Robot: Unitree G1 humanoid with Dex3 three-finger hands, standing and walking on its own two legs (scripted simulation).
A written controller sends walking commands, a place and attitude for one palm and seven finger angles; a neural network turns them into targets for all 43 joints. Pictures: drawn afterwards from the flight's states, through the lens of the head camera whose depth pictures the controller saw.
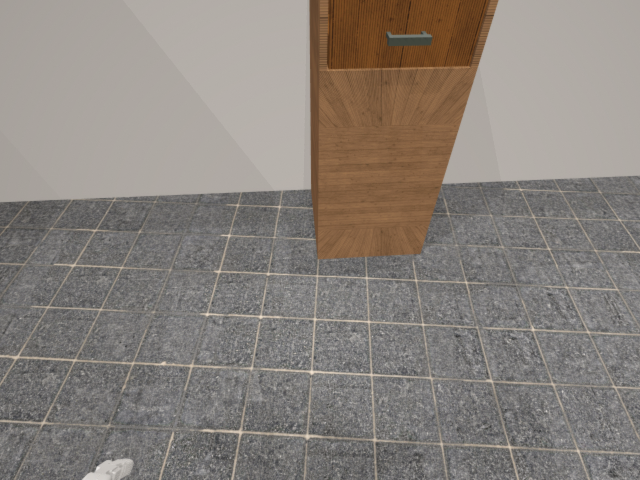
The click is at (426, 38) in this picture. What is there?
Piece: drawer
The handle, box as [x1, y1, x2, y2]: [386, 31, 432, 45]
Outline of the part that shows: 432,37 430,34 427,34 424,31 421,31 420,34 414,35 392,35 390,32 386,32 388,45 430,44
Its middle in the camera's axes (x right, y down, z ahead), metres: +0.22 -0.50 +0.97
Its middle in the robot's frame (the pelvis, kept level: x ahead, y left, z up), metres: +1.08 -0.17 +0.11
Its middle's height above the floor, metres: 0.88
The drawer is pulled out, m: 0.00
